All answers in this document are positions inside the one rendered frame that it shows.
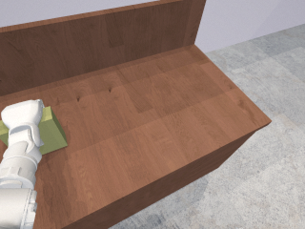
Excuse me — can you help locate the sponge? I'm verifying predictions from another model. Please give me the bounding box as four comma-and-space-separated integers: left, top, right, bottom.
0, 106, 68, 155

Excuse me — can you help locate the table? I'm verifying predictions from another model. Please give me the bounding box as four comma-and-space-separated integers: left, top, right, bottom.
0, 0, 272, 229

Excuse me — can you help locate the robot left upper arm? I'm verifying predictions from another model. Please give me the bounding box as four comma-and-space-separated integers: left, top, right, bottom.
0, 188, 37, 229

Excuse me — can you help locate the left robot forearm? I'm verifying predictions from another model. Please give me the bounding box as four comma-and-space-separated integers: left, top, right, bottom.
0, 122, 42, 190

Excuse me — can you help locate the robot left hand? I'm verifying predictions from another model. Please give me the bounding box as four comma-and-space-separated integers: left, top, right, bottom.
1, 99, 45, 146

